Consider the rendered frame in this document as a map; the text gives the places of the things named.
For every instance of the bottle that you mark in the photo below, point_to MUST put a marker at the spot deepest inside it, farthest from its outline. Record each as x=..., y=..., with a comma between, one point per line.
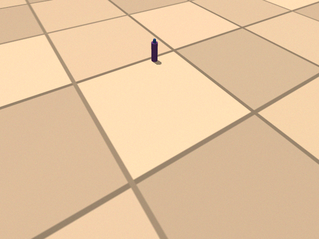
x=154, y=50

